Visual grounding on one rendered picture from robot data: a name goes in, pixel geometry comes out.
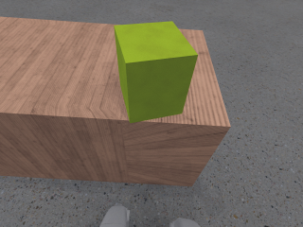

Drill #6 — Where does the robot left thigh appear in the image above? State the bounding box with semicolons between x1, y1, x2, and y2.
99;205;130;227

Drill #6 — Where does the pedestal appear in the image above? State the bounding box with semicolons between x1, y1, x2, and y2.
0;16;231;187

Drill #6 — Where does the carton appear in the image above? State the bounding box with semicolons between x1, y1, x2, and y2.
114;21;198;124

